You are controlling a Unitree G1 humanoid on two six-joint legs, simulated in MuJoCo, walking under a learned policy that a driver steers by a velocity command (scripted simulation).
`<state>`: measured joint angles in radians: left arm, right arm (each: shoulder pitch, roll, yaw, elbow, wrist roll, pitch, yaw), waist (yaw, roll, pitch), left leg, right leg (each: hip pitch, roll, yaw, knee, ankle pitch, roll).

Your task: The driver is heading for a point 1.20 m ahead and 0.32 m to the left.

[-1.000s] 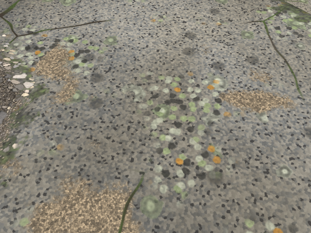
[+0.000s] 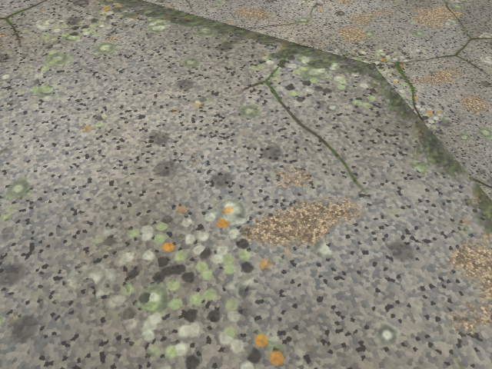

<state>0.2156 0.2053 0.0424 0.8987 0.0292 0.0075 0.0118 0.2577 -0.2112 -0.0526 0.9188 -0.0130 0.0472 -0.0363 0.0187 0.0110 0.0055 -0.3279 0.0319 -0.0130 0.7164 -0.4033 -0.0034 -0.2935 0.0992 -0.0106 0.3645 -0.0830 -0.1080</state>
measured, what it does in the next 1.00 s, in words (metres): steps on the spot: left foot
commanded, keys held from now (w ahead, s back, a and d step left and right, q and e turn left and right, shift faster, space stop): no key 1.00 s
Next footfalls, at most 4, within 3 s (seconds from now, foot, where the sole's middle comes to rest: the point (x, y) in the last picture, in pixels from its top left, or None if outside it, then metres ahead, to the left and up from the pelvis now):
0.06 left None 0.02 0.13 -0.78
2.02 right None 0.30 -0.07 -0.78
2.50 left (234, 359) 0.54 0.09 -0.78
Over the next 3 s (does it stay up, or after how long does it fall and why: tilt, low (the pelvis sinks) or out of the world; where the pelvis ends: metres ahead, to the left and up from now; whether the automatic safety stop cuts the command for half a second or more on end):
stays up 0.46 -0.01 0.00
